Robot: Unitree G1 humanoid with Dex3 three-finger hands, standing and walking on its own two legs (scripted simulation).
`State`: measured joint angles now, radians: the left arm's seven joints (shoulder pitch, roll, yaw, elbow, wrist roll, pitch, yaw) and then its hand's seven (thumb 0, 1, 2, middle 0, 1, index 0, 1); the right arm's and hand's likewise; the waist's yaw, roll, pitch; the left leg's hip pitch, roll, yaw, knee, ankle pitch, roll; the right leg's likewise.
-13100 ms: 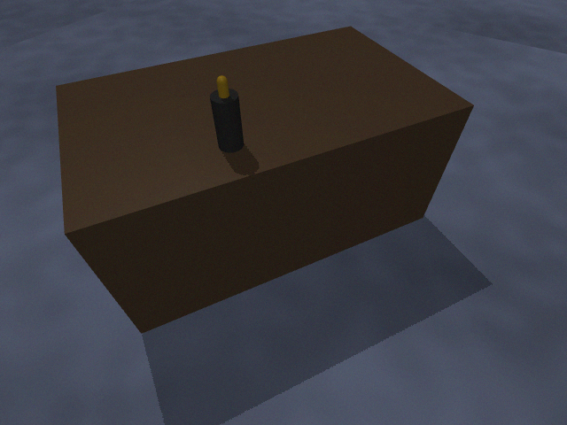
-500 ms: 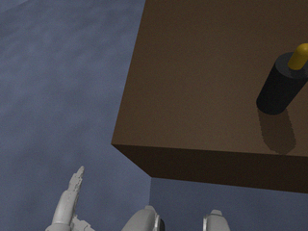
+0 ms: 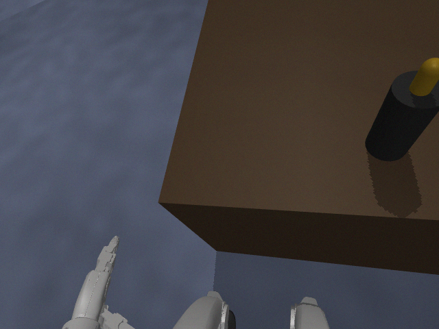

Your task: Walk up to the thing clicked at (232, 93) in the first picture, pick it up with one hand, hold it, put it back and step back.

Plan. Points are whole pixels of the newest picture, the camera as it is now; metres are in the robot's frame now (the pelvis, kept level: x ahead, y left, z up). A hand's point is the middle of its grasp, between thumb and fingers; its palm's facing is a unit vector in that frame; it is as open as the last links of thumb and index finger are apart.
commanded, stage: go down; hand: right
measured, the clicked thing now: (406, 111) +0.51 -0.25 +0.01
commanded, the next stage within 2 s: none
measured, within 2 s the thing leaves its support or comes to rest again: neither
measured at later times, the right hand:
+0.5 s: hand out of the picture +0.43 -0.44 +0.10, palm faces +0.35 +0.94 +0.01, open 17.6 cm
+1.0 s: hand out of the picture +0.43 -0.44 +0.10, palm faces +0.36 +0.93 +0.02, open 17.5 cm
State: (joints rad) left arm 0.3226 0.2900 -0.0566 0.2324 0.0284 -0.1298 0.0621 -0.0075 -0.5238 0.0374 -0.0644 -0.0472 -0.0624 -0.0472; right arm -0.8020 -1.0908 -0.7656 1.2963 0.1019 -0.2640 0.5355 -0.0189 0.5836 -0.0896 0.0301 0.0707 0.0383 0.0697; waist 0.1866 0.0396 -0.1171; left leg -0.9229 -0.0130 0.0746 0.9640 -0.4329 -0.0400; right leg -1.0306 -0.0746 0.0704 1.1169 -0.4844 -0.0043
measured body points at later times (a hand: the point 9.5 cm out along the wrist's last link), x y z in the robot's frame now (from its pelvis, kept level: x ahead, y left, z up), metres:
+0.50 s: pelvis +0.00 +0.00 +0.00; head +0.14 -0.08 +0.42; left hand +0.16 +0.26 -0.01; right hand +0.40 -0.49 +0.11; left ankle +0.01 +0.16 -0.66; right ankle +0.01 -0.10 -0.66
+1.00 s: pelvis +0.00 +0.00 +0.00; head +0.15 -0.07 +0.42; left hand +0.16 +0.26 -0.02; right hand +0.41 -0.49 +0.10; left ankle +0.01 +0.16 -0.66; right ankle +0.01 -0.10 -0.66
